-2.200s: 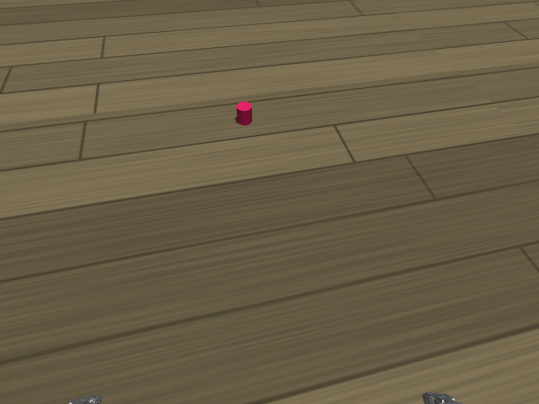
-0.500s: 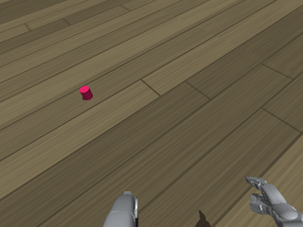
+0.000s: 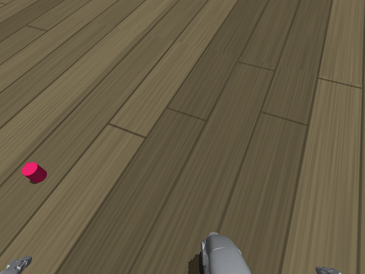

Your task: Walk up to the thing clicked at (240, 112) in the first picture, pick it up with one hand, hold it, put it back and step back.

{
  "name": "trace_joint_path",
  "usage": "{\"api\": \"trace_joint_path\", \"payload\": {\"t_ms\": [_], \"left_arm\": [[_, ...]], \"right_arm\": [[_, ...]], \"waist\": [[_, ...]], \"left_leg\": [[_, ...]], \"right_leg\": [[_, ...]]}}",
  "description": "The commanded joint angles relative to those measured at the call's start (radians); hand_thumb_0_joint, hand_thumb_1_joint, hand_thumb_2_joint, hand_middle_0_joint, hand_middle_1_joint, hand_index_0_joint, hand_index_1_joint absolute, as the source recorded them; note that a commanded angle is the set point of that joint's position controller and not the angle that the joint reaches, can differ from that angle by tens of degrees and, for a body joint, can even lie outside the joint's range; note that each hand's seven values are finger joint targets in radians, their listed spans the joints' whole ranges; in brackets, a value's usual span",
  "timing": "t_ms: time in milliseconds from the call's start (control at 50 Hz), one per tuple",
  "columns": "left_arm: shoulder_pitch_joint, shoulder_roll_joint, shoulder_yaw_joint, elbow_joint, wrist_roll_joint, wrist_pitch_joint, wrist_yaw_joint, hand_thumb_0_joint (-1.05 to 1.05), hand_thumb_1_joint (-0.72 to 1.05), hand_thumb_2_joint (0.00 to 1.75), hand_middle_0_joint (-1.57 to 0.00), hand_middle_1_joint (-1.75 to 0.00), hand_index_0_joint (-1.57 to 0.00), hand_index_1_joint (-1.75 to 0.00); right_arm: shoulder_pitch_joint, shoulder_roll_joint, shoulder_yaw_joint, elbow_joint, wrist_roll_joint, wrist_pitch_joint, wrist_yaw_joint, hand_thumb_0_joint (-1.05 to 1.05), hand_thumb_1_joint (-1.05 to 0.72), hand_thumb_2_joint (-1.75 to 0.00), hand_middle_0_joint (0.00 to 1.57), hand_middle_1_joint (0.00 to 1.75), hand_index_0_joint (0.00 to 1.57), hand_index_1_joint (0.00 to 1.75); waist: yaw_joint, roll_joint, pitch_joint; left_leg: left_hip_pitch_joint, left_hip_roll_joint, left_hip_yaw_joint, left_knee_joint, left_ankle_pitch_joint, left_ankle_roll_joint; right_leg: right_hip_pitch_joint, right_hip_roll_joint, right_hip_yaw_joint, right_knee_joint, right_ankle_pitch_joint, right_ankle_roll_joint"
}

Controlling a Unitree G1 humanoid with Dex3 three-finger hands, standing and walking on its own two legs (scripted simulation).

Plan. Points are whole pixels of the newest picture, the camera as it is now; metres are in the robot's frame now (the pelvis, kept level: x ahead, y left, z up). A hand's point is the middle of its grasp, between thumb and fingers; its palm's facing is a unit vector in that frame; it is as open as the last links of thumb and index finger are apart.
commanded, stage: walk up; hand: left
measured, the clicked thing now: (33, 170) +0.84 +0.79 -0.70
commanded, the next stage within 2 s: none
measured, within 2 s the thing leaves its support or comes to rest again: neither
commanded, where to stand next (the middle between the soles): +0.38 +0.91 m, yaw -48 degrees
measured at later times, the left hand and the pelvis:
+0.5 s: hand out of the picture +0.29 +0.55 -0.15, palm faces -0.22 -0.77 -0.60, open 7.4 cm; pelvis +0.16 +0.23 -0.03, yaw -13 degrees
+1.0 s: hand out of the picture +0.44 +0.72 -0.13, palm faces -0.35 -0.68 -0.64, open 7.4 cm; pelvis +0.24 +0.45 -0.04, yaw -23 degrees
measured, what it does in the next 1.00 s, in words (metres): steps to the left, turning right: right foot, then left foot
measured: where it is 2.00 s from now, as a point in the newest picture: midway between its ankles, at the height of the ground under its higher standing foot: outside the picture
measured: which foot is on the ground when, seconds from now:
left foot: down 0.00-0.04, up 0.06-0.34, down 0.36-0.68, up 0.70-1.00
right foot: up 0.00-0.02, down 0.04-0.38, up 0.40-0.68, down 0.70-1.00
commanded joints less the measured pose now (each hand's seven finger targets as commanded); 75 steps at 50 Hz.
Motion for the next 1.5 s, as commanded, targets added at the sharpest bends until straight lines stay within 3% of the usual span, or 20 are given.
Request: {"api": "trace_joint_path", "payload": {"t_ms": [0, 20, 60, 160, 280, 340, 380, 520, 620, 660, 700, 800, 940, 980, 1020, 1040, 1220, 1260, 1320, 1480], "left_arm": [[0.442, 0.282, 0.125, 0.028, 0.004, -0.019, 0.05, 0.0, 0.9, 0.9, -0.2, -0.3, -0.2, -0.3], [0.438, 0.349, 0.145, 0.001, 0.017, -0.021, 0.073, 0.0, 0.9, 0.9, -0.2, -0.3, -0.2, -0.3], [0.204, 0.371, 0.126, -0.125, -0.018, -0.03, 0.105, 0.0, 0.9, 0.9, -0.2, -0.3, -0.2, -0.3], [0.06, 0.328, 0.101, -0.131, 0.029, -0.055, 0.095, 0.0, 0.9, 0.9, -0.2, -0.3, -0.2, -0.3], [0.038, 0.405, 0.13, -0.132, 0.068, -0.054, 0.088, 0.0, 0.9, 0.9, -0.2, -0.3, -0.2, -0.3], [-0.018, 0.291, 0.096, -0.133, 0.068, -0.042, 0.089, 0.0, 0.9, 0.9, -0.2, -0.3, -0.2, -0.3], [0.03, 0.173, 0.05, -0.138, 0.032, -0.044, 0.124, 0.0, 0.9, 0.9, -0.2, -0.3, -0.2, -0.3], [0.177, 0.194, 0.061, -0.017, -0.008, -0.03, 0.085, 0.0, 0.9, 0.9, -0.2, -0.3, -0.2, -0.3], [0.405, 0.179, 0.083, -0.014, 0.0, -0.022, 0.09, 0.0, 0.9, 0.9, -0.2, -0.3, -0.2, -0.3], [0.473, 0.304, 0.134, -0.04, 0.038, -0.028, 0.111, 0.0, 0.9, 0.9, -0.2, -0.3, -0.2, -0.3], [0.25, 0.334, 0.126, -0.16, 0.024, -0.027, 0.125, 0.0, 0.9, 0.9, -0.2, -0.3, -0.2, -0.3], [0.079, 0.311, 0.122, -0.188, 0.051, -0.039, 0.105, 0.0, 0.9, 0.9, -0.2, -0.3, -0.2, -0.3], [0.129, 0.369, 0.145, -0.162, 0.066, -0.037, 0.083, 0.0, 0.9, 0.9, -0.2, -0.3, -0.2, -0.3], [0.05, 0.344, 0.13, -0.176, 0.061, -0.03, 0.084, 0.0, 0.9, 0.9, -0.2, -0.3, -0.2, -0.3], [0.004, 0.163, 0.075, -0.195, 0.036, -0.022, 0.106, 0.0, 0.9, 0.9, -0.2, -0.3, -0.2, -0.3], [-0.032, 0.212, 0.071, -0.182, 0.042, -0.03, 0.129, 0.0, 0.9, 0.9, -0.2, -0.3, -0.2, -0.3], [0.221, 0.16, 0.066, -0.07, -0.012, -0.024, 0.085, 0.0, 0.9, 0.9, -0.2, -0.3, -0.2, -0.3], [0.371, 0.186, 0.087, -0.048, 0.007, -0.033, 0.099, 0.0, 0.9, 0.9, -0.2, -0.3, -0.2, -0.3], [0.226, 0.314, 0.118, -0.165, 0.028, -0.03, 0.119, 0.0, 0.9, 0.9, -0.2, -0.3, -0.2, -0.3], [0.08, 0.315, 0.124, -0.179, 0.058, -0.029, 0.09, 0.0, 0.9, 0.9, -0.2, -0.3, -0.2, -0.3]], "right_arm": [[-0.208, -0.161, -0.041, -0.204, 0.003, -0.047, -0.021, 0.0, -0.9, -0.9, 0.2, 0.3, 0.2, 0.3], [-0.149, -0.106, -0.018, -0.214, -0.005, -0.046, -0.026, 0.0, -0.9, -0.9, 0.2, 0.3, 0.2, 0.3], [-0.153, -0.243, -0.06, -0.212, -0.002, -0.013, -0.034, 0.0, -0.9, -0.9, 0.2, 0.3, 0.2, 0.3], [-0.08, -0.191, -0.046, -0.135, 0.009, 0.015, 0.001, 0.0, -0.9, -0.9, 0.2, 0.3, 0.2, 0.3], [-0.132, -0.197, -0.072, -0.151, 0.009, 0.019, 0.028, 0.0, -0.9, -0.9, 0.2, 0.3, 0.2, 0.3], [0.104, -0.214, -0.102, -0.08, -0.014, -0.006, 0.004, 0.0, -0.9, -0.9, 0.2, 0.3, 0.2, 0.3], [-0.018, -0.407, -0.128, -0.117, 0.002, -0.04, -0.035, 0.0, -0.9, -0.9, 0.2, 0.3, 0.2, 0.3], [-0.145, -0.17, -0.062, -0.173, -0.02, -0.034, -0.06, 0.0, -0.9, -0.9, 0.2, 0.3, 0.2, 0.3], [-0.271, -0.165, -0.049, -0.253, -0.025, -0.008, -0.051, 0.0, -0.9, -0.9, 0.2, 0.3, 0.2, 0.3], [-0.181, -0.085, -0.023, -0.272, -0.005, -0.007, -0.043, 0.0, -0.9, -0.9, 0.2, 0.3, 0.2, 0.3], [-0.111, -0.186, -0.064, -0.249, -0.007, 0.031, -0.06, 0.0, -0.9, -0.9, 0.2, 0.3, 0.2, 0.3], [-0.067, -0.197, -0.068, -0.169, -0.012, 0.041, -0.016, 0.0, -0.9, -0.9, 0.2, 0.3, 0.2, 0.3], [-0.112, -0.181, -0.065, -0.17, -0.002, 0.036, -0.005, 0.0, -0.9, -0.9, 0.2, 0.3, 0.2, 0.3], [0.046, -0.189, -0.08, -0.13, -0.007, 0.025, -0.013, 0.0, -0.9, -0.9, 0.2, 0.3, 0.2, 0.3], [0.077, -0.362, -0.112, -0.139, -0.024, 0.006, -0.038, 0.0, -0.9, -0.9, 0.2, 0.3, 0.2, 0.3], [-0.073, -0.408, -0.116, -0.16, -0.001, -0.002, -0.051, 0.0, -0.9, -0.9, 0.2, 0.3, 0.2, 0.3], [-0.161, -0.175, -0.044, -0.222, -0.022, 0.01, -0.07, 0.0, -0.9, -0.9, 0.2, 0.3, 0.2, 0.3], [-0.203, -0.14, -0.028, -0.249, -0.006, 0.021, -0.062, 0.0, -0.9, -0.9, 0.2, 0.3, 0.2, 0.3], [-0.051, -0.167, -0.041, -0.231, -0.001, 0.047, -0.08, 0.0, -0.9, -0.9, 0.2, 0.3, 0.2, 0.3], [-0.071, -0.167, -0.06, -0.185, 0.001, 0.062, -0.029, 0.0, -0.9, -0.9, 0.2, 0.3, 0.2, 0.3]], "waist": [[0.317, -0.209, -0.186], [0.286, -0.381, -0.184], [0.191, -0.058, -0.162], [0.08, -0.143, -0.048], [0.087, -0.252, -0.048], [-0.078, -0.014, -0.12], [0.017, 0.48, -0.09], [0.088, 0.181, -0.119], [0.23, 0.055, -0.158], [0.276, -0.256, -0.206], [0.181, -0.097, -0.18], [0.102, -0.166, -0.063], [0.164, -0.251, -0.081], [0.062, -0.187, -0.139], [-0.009, 0.388, -0.056], [0.044, 0.363, -0.006], [0.14, 0.158, -0.086], [0.245, 0.018, -0.136], [0.17, -0.072, -0.214], [0.136, -0.227, -0.047]], "left_leg": [[-0.427, 0.127, -0.119, 0.441, 0.493, -0.121], [-0.722, 0.026, -0.169, 0.648, -0.193, -0.171], [-0.743, 0.12, -0.49, 0.915, -0.156, -0.208], [-0.411, 0.137, -0.361, 0.627, 0.034, -0.116], [-0.242, 0.133, -0.276, 0.379, 0.032, -0.082], [0.077, 0.049, -0.248, 0.087, -0.053, -0.082], [0.035, 0.403, -0.952, -0.32, 0.029, 0.05], [0.053, 0.278, -0.407, -0.022, 0.708, 0.097], [-0.23, 0.201, -0.239, 0.187, 0.663, 0.0], [-0.664, 0.063, -0.225, 0.57, -0.049, -0.122], [-0.634, 0.083, -0.431, 0.915, -0.187, -0.158], [-0.453, 0.123, -0.387, 0.785, 0.011, -0.097], [-0.323, 0.092, -0.253, 0.399, -0.147, -0.066], [-0.093, 0.066, -0.238, 0.188, -0.066, -0.056], [-0.07, 0.333, -0.757, -0.208, -0.036, 0.026], [-0.169, 0.426, -0.944, -0.283, -0.041, 0.152], [-0.104, 0.246, -0.412, 0.084, 0.666, 0.089], [-0.259, 0.143, -0.28, 0.325, 0.598, -0.015], [-0.594, 0.08, -0.418, 0.814, -0.235, -0.119], [-0.4, 0.105, -0.318, 0.689, -0.006, -0.09]], "right_leg": [[0.693, -0.008, 0.107, -0.259, 0.041, -0.081], [0.846, -0.275, 0.51, -0.304, 0.032, -0.177], [0.579, -0.498, 0.901, -0.45, -0.179, -0.372], [0.073, -0.194, 0.337, -0.33, 0.06, -0.179], [-0.102, -0.143, 0.34, -0.307, -0.291, -0.164], [-0.25, -0.033, 0.191, 0.18, -0.091, -0.067], [-0.468, 0.126, 0.23, 0.615, -0.389, -0.048], [-0.185, 0.024, 0.087, 0.317, -0.189, 0.008], [0.326, 0.043, 0.066, -0.15, 0.094, -0.049], [0.705, -0.19, 0.475, -0.268, 0.139, -0.166], [0.394, -0.478, 0.874, -0.424, -0.099, -0.366], [0.048, -0.183, 0.438, -0.344, -0.277, -0.17], [0.004, -0.145, 0.442, -0.254, -0.215, -0.175], [-0.111, -0.103, 0.37, -0.083, -0.139, -0.11], [-0.459, 0.24, 0.109, 0.451, -0.411, 0.005], [-0.429, 0.136, 0.214, 0.516, -0.372, -0.023], [0.056, 0.048, 0.091, 0.064, -0.117, -0.019], [0.379, 0.051, 0.128, -0.26, 0.123, -0.035], [0.462, -0.462, 0.841, -0.33, 0.196, -0.326], [0.014, -0.119, 0.422, -0.289, -0.305, -0.154]]}}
